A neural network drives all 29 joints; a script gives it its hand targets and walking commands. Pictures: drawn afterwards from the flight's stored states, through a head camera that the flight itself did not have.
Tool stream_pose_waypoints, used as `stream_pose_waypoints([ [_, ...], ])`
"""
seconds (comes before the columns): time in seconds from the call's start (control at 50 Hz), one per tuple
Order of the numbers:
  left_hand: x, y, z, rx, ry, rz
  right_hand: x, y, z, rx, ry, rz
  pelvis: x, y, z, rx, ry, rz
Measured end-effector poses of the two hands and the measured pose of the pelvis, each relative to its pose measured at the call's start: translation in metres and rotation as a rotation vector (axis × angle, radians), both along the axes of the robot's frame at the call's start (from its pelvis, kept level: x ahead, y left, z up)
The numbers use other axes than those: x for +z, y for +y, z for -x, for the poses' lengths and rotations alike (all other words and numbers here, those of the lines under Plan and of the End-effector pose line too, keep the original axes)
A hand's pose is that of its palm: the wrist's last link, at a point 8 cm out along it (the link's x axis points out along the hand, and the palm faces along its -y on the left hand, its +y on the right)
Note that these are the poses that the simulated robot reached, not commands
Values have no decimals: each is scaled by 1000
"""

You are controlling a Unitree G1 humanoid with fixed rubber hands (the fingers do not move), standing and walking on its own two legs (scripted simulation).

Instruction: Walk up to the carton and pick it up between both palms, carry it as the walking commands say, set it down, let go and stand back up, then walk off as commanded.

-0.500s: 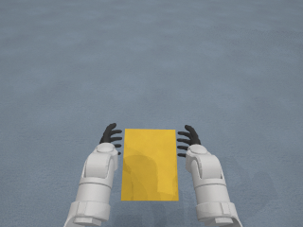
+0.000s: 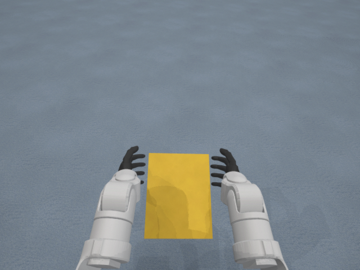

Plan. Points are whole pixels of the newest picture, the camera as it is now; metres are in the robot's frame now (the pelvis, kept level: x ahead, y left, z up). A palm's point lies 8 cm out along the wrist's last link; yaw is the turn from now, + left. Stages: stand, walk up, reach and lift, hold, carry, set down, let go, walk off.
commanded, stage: carry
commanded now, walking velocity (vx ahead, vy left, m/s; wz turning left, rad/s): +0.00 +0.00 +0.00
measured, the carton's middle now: (177, 196) +0.32 +0.00 -0.06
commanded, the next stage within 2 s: none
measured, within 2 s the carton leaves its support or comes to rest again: neither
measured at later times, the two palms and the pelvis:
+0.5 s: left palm (170, 175) +0.31 +0.02 +0.07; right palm (277, 198) +0.26 -0.21 +0.06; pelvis -0.03 -0.03 -0.01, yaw -7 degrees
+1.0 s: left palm (170, 188) +0.26 +0.02 +0.09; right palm (290, 211) +0.22 -0.21 +0.08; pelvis -0.06 -0.04 +0.00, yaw -9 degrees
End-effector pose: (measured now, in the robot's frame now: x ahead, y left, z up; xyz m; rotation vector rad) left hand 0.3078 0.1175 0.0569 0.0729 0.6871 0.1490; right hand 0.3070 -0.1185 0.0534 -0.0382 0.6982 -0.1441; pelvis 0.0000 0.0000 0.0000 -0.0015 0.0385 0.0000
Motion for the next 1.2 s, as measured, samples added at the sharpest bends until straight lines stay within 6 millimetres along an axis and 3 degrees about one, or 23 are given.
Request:
stream_pose_waypoints([
  [0.08,-4,0,-1,0,15,3,-4,0,-1,1,17,5,1,0,-1,0,-1,0],
  [0.2,16,-10,-6,29,-72,42,15,-8,-3,-39,-65,-10,-6,-6,5,-53,25,-7],
  [0.28,19,-36,-8,6,-76,54,16,-32,3,-103,-68,3,-12,-17,13,-117,35,2],
  [0.4,13,-83,-4,-94,-27,58,7,-77,33,-211,-25,-18,-15,-32,22,-115,51,19],
  [0.48,9,-97,-1,-122,-13,47,6,-88,49,-246,-12,-44,-14,-34,29,-114,63,11],
  [0.68,10,-78,21,-71,-3,77,16,-73,60,-178,12,-7,-7,-34,42,-164,64,-2],
  [1.0,33,-98,49,-135,4,3,30,-92,90,-189,21,2,1,-45,59,-155,10,-9],
  [1.2,40,-93,58,-122,-14,-2,37,-86,97,-177,4,1,4,-42,67,-151,-1,-14],
])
